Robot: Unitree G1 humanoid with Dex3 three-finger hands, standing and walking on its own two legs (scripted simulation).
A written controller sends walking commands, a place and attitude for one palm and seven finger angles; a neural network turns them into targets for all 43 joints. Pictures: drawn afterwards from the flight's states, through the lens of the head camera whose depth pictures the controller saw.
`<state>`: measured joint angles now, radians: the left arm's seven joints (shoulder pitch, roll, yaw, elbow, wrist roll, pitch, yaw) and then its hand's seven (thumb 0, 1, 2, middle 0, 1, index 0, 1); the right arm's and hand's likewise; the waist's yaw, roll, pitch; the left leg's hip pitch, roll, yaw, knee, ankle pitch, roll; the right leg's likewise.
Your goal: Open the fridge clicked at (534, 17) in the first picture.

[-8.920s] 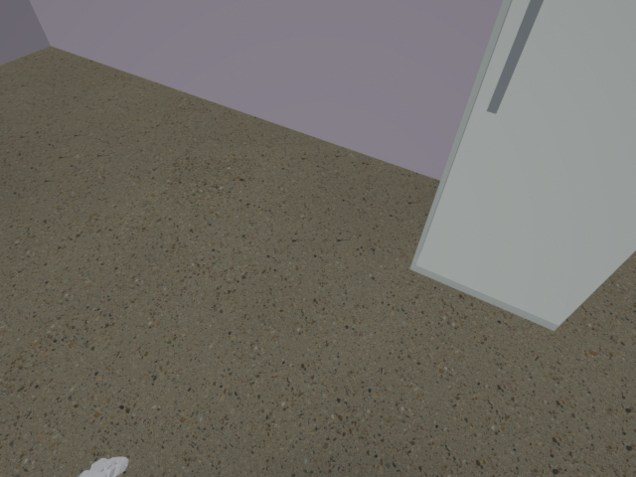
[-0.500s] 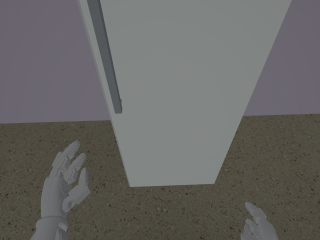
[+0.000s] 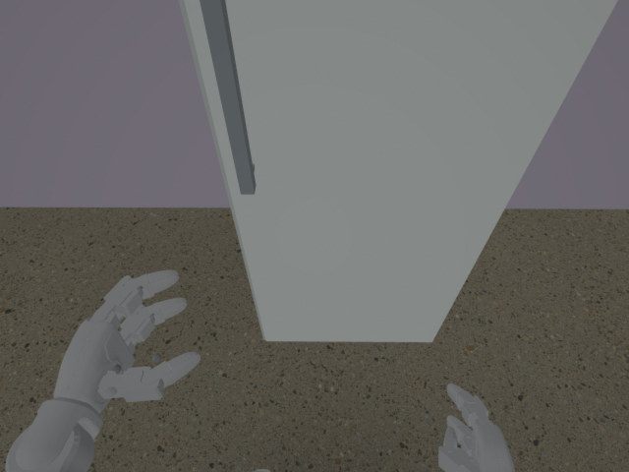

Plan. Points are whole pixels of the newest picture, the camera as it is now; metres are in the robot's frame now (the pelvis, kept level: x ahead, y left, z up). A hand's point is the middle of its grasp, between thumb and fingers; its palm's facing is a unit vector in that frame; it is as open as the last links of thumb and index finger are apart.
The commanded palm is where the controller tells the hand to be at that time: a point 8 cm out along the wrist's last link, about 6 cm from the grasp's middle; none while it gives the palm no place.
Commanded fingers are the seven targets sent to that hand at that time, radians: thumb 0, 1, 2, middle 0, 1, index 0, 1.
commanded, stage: raise the hand to about handle height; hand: left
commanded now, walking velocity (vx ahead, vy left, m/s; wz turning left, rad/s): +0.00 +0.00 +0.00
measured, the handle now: (231, 77) +0.54 +0.14 +0.23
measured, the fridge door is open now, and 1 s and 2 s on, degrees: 0 0 0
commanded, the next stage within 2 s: move the hooked fingers beside the handle in 1.34 s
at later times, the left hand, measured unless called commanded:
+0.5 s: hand (47, 275) +0.26 +0.27 +0.18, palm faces +0.13 -0.99 -0.06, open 13.4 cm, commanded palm +0.22 +0.30 +0.17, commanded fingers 0.00 -0.50 0.30 -0.30 -1.20 -0.30 -1.20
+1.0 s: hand (31, 221) +0.30 +0.28 +0.22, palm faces +0.08 -1.00 -0.06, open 14.0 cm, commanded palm +0.25 +0.32 +0.23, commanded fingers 0.00 -0.50 0.30 -0.30 -1.20 -0.30 -1.20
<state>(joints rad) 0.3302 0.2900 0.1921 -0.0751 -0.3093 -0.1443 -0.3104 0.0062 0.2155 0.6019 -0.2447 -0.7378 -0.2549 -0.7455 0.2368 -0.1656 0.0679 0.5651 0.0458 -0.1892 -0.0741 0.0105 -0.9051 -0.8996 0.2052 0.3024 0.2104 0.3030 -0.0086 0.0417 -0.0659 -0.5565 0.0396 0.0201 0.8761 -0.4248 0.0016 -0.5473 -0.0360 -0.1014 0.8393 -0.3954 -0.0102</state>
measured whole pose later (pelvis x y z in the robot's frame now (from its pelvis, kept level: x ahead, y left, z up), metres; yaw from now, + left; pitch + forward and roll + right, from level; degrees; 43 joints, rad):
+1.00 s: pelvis +0.01 +0.00 +0.04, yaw +1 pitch -2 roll -1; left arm -0.15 0.49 0.46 0.17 -0.34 0.23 -0.44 -0.01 -0.50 0.30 -0.29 -1.20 -0.30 -1.20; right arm 0.23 -0.28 0.08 0.60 0.09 -0.21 -0.11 0.01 -0.91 -0.90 0.20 0.30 0.21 0.30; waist 0.04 0.07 -0.02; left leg -0.20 0.02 0.02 0.50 -0.27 0.00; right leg -0.19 -0.03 -0.11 0.48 -0.25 -0.01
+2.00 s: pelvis +0.02 +0.00 +0.04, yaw +0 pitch +0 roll +0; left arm -0.31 0.43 0.42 0.32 -0.28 0.18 -0.34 -0.01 -0.50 0.30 -0.30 -1.20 -0.31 -1.20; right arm 0.25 -0.27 0.07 0.62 0.08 -0.18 -0.12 0.01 -0.91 -0.90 0.20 0.30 0.21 0.30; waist 0.01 0.05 -0.02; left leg -0.20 0.03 0.04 0.48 -0.27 0.00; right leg -0.21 -0.02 -0.09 0.47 -0.25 -0.01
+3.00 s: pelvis +0.02 +0.00 +0.04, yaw -1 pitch +4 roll -1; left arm -0.77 0.45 0.33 0.86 -0.18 -0.01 -0.26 -0.01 -0.50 0.30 -0.29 -1.20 -0.30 -1.20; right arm 0.33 -0.29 0.04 0.68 0.07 -0.10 -0.10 0.01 -0.91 -0.90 0.20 0.30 0.21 0.30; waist -0.05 0.02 -0.01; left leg -0.31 0.03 0.04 0.52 -0.27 0.00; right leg -0.31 -0.02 -0.09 0.49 -0.24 -0.01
